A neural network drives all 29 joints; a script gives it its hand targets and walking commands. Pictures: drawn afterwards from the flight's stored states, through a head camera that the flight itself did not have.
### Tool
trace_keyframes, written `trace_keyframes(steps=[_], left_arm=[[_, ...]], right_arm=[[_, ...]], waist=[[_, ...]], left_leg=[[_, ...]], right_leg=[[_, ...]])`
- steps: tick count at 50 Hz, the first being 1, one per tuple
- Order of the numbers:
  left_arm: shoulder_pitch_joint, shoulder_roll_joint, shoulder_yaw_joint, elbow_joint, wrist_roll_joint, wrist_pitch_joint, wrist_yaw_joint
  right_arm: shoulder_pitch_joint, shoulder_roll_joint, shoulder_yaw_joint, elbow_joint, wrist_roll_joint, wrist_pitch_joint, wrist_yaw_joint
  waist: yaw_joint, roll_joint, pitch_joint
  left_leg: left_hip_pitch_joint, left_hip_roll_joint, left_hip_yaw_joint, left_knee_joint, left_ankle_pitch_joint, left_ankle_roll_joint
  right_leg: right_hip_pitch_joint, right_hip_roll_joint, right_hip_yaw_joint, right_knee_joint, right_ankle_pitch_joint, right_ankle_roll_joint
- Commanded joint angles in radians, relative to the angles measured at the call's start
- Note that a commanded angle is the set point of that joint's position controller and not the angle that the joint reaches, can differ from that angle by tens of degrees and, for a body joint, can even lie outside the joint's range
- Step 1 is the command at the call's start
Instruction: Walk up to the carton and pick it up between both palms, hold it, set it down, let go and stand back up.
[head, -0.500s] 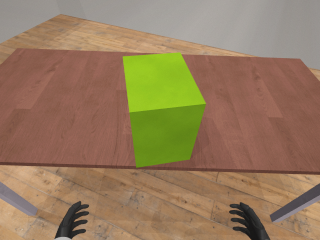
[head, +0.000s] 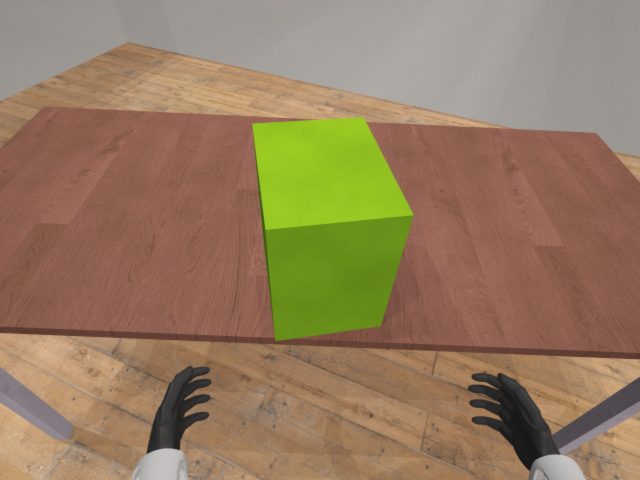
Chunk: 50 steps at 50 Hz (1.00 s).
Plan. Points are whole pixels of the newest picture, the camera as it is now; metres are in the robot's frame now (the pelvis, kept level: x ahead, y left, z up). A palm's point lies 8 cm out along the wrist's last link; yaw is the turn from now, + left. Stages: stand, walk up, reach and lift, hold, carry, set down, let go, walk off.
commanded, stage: reach and lift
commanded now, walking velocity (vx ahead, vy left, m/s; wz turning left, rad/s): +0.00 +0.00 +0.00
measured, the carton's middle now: (319, 229) +0.47 +0.02 +0.05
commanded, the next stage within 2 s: none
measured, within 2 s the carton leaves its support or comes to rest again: neither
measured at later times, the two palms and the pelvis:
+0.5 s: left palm (195, 369) +0.24 +0.16 +0.04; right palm (526, 377) +0.24 -0.24 +0.03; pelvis +0.00 -0.01 +0.00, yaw -1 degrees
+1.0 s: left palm (192, 300) +0.29 +0.16 +0.10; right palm (523, 299) +0.31 -0.23 +0.09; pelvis -0.02 -0.01 +0.00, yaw -3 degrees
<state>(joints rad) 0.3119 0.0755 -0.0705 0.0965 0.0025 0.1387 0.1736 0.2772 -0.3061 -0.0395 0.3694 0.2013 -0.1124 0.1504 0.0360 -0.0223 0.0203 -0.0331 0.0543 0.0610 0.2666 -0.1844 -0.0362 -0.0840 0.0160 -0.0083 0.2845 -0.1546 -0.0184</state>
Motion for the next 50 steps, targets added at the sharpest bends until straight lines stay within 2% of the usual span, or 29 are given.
trace_keyframes(steps=[1,6,9,11,13,17,20,23,25,27,29,35,41,42,45,47,50], left_arm=[[-0.112,0.014,0.016,-0.202,-0.006,-0.039,0.009],[-0.156,-0.004,0.014,-0.217,-0.011,-0.048,0.020],[-0.183,-0.028,0.007,-0.250,0.003,-0.040,0.031],[-0.198,-0.039,0.010,-0.245,0.009,-0.027,0.033],[-0.197,-0.054,0.010,-0.254,0.010,-0.018,0.035],[-0.211,-0.064,0.032,-0.293,0.029,-0.024,0.045],[-0.274,-0.072,0.024,-0.324,0.023,-0.015,0.049],[-0.313,-0.081,0.034,-0.302,0.026,0.031,0.049],[-0.366,-0.078,0.042,-0.312,0.023,0.069,0.055],[-0.410,-0.073,0.042,-0.344,0.015,0.107,0.059],[-0.423,-0.082,0.056,-0.356,0.025,0.153,0.058],[-0.504,-0.077,0.101,-0.355,0.010,0.265,0.038],[-0.656,-0.053,0.136,-0.376,-0.021,0.340,0.032],[-0.678,-0.052,0.137,-0.371,-0.022,0.352,0.037],[-0.750,-0.046,0.145,-0.347,-0.035,0.394,0.036],[-0.770,-0.039,0.167,-0.326,-0.025,0.429,0.037],[-0.821,-0.032,0.185,-0.308,-0.023,0.468,0.035]], right_arm=[[-0.088,-0.124,-0.048,-0.194,0.022,-0.031,-0.015],[-0.142,-0.131,-0.050,-0.240,0.032,-0.034,-0.026],[-0.155,-0.136,-0.040,-0.228,0.058,-0.027,-0.025],[-0.175,-0.148,-0.037,-0.218,0.067,-0.024,-0.027],[-0.194,-0.161,-0.028,-0.238,0.077,-0.029,-0.030],[-0.220,-0.157,0.000,-0.258,0.109,-0.053,-0.041],[-0.282,-0.189,-0.019,-0.262,0.112,-0.051,-0.047],[-0.329,-0.178,0.007,-0.242,0.125,-0.020,-0.055],[-0.383,-0.181,0.005,-0.222,0.133,0.010,-0.058],[-0.433,-0.201,-0.007,-0.240,0.138,0.032,-0.063],[-0.455,-0.213,0.006,-0.208,0.158,0.062,-0.070],[-0.571,-0.220,0.015,-0.215,0.173,0.134,-0.092],[-0.758,-0.247,0.007,-0.213,0.172,0.190,-0.106],[-0.787,-0.246,0.007,-0.198,0.175,0.200,-0.104],[-0.851,-0.255,0.002,-0.162,0.171,0.234,-0.105],[-0.877,-0.261,0.017,-0.119,0.176,0.261,-0.102],[-0.952,-0.272,0.020,-0.090,0.179,0.288,-0.105]], waist=[[-0.001,-0.043,-0.083],[-0.004,-0.073,-0.094],[0.000,-0.038,-0.093],[-0.007,-0.046,-0.078],[-0.006,-0.065,-0.105],[0.005,-0.060,-0.150],[-0.016,-0.068,-0.154],[-0.008,-0.062,-0.144],[0.000,-0.043,-0.139],[-0.006,-0.038,-0.171],[-0.006,-0.021,-0.181],[0.005,-0.033,-0.187],[-0.003,-0.059,-0.246],[0.003,-0.051,-0.243],[-0.009,-0.057,-0.249],[0.000,-0.052,-0.249],[0.000,-0.060,-0.264]], left_leg=[[0.013,-0.051,-0.002,-0.024,0.093,0.014],[0.007,-0.053,-0.004,-0.017,0.097,0.019],[0.029,-0.050,-0.013,-0.014,0.134,0.013],[0.031,-0.048,-0.016,-0.013,0.137,0.015],[0.053,-0.048,-0.020,-0.004,0.173,0.015],[0.059,-0.056,-0.020,0.016,0.242,0.017],[0.063,-0.053,-0.026,0.011,0.227,0.016],[0.056,-0.054,-0.022,-0.002,0.192,0.027],[0.059,-0.048,-0.022,-0.017,0.154,0.029],[0.084,-0.045,-0.022,-0.006,0.181,0.027],[0.120,-0.043,-0.024,-0.002,0.218,0.023],[0.111,-0.045,-0.016,-0.015,0.181,0.034],[0.097,-0.041,-0.015,-0.007,0.163,0.042],[0.095,-0.039,-0.017,-0.008,0.148,0.041],[0.072,-0.039,-0.017,-0.015,0.099,0.050],[0.075,-0.038,-0.015,-0.018,0.085,0.052],[0.054,-0.038,-0.013,-0.015,0.100,0.050]], right_leg=[[-0.022,-0.004,0.035,-0.044,0.109,-0.022],[-0.032,0.000,0.040,-0.030,0.133,-0.010],[-0.042,0.004,0.040,-0.026,0.145,-0.021],[-0.054,0.009,0.040,-0.028,0.134,-0.022],[-0.044,0.016,0.039,-0.025,0.172,-0.021],[0.004,0.018,0.052,0.002,0.294,-0.017],[-0.006,0.024,0.049,-0.001,0.291,-0.020],[0.001,0.016,0.067,-0.004,0.288,-0.018],[-0.020,0.016,0.066,-0.011,0.231,-0.024],[-0.029,0.022,0.063,-0.010,0.239,-0.027],[-0.025,0.027,0.062,-0.010,0.271,-0.029],[-0.022,0.024,0.073,-0.018,0.237,-0.024],[-0.037,0.031,0.065,-0.009,0.229,-0.012],[-0.050,0.033,0.062,-0.009,0.203,-0.016],[-0.058,0.028,0.071,-0.015,0.163,-0.011],[-0.055,0.029,0.069,-0.018,0.137,-0.015],[-0.042,0.033,0.067,-0.007,0.171,-0.008]])
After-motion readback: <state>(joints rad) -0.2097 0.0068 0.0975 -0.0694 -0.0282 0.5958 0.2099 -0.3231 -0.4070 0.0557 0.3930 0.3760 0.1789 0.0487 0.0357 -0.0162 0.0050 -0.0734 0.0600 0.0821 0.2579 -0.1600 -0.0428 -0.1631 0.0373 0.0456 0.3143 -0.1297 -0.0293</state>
